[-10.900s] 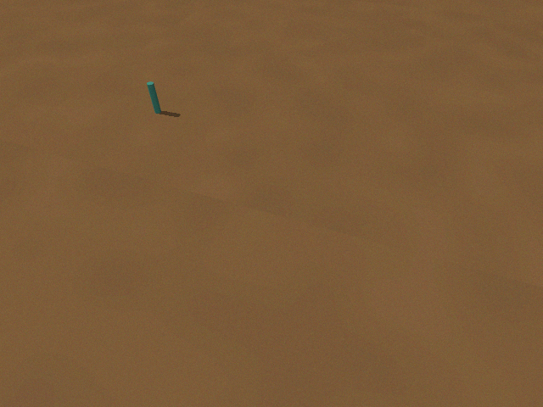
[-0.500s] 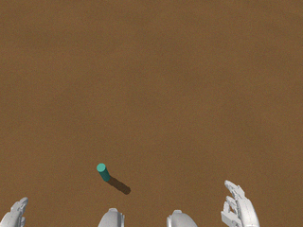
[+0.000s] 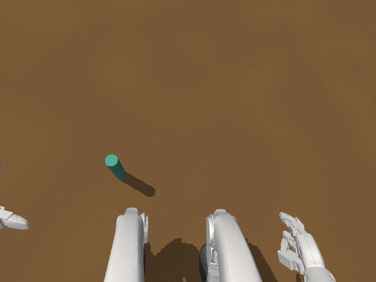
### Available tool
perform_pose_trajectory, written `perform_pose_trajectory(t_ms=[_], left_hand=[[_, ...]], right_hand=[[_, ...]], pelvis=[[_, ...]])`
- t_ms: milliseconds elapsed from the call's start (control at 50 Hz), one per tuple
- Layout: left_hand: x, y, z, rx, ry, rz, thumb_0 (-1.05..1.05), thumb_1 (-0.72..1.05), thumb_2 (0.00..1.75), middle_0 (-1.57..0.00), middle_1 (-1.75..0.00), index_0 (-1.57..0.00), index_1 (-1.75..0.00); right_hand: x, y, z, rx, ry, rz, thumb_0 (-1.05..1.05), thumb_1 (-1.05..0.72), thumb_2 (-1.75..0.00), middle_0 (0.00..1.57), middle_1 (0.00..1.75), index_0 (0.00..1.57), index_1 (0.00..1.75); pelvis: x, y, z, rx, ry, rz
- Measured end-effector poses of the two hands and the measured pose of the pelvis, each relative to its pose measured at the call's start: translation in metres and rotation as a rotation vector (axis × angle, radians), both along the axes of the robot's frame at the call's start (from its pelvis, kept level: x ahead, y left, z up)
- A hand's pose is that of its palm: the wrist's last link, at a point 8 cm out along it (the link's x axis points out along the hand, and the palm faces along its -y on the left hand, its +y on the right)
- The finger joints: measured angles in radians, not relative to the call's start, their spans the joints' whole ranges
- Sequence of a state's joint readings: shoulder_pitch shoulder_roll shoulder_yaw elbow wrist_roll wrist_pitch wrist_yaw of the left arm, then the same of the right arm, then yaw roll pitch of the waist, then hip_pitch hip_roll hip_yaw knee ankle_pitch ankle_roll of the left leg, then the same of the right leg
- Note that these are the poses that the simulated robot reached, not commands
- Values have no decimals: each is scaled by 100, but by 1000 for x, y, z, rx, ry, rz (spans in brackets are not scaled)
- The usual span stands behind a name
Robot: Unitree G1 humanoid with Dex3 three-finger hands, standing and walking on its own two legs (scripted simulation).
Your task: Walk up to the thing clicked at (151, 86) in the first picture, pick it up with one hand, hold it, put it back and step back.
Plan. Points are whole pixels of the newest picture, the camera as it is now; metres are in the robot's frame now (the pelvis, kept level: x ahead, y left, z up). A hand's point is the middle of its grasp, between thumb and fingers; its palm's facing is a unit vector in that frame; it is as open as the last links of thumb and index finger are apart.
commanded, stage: go down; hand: left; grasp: from the side
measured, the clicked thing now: (116, 168) +0.45 +0.23 -0.45
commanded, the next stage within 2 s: approach in 1.48 s
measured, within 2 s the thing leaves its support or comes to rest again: neither
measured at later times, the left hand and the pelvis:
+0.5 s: hand (11, 175) +0.34 +0.39 -0.12, palm faces +0.19 -0.97 -0.13, open 17.4 cm; pelvis -0.03 +0.00 -0.10, yaw -2 degrees
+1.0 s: hand (10, 170) +0.36 +0.41 -0.14, palm faces +0.19 -0.98 -0.10, open 17.5 cm; pelvis -0.04 +0.00 -0.15, yaw -3 degrees
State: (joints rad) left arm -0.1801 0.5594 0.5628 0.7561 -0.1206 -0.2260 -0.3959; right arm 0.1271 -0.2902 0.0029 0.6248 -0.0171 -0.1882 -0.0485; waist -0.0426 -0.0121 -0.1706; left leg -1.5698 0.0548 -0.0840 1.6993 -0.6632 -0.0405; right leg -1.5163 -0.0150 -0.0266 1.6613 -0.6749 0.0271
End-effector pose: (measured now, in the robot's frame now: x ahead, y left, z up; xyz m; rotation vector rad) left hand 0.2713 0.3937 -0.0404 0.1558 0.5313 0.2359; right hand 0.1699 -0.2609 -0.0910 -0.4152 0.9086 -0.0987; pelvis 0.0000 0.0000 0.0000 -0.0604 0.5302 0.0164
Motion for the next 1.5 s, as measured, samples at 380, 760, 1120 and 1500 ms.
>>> perform_pose_trajectory(t_ms=[380,760,1120,1500], left_hand=[[34,33,-54,-30,-209,-27,-1,-51,5,-5,-7,-5,-8],[46,55,-81,-43,-300,-35,-1,-54,3,-5,-5,-4,-6],[57,65,-91,-45,-354,-38,-1,-53,5,-5,-6,-4,-7],[63,72,-101,-50,-394,-39,-1,-50,6,-4,-5,-3,-7]], right_hand=[[-47,-14,-86,-52,150,29,1,-91,-90,20,30,20,29],[-65,-15,-132,-77,197,58,1,-93,-90,20,30,20,29],[-83,-13,-154,-80,230,49,1,-92,-90,20,30,20,29],[-87,-16,-166,-98,243,66,1,-92,-90,20,30,20,29]], pelvis=[[-26,-3,-80,-20,54,-16],[-37,1,-128,-36,48,-25],[-41,4,-154,-46,40,-29],[-44,4,-171,-52,26,-33]])
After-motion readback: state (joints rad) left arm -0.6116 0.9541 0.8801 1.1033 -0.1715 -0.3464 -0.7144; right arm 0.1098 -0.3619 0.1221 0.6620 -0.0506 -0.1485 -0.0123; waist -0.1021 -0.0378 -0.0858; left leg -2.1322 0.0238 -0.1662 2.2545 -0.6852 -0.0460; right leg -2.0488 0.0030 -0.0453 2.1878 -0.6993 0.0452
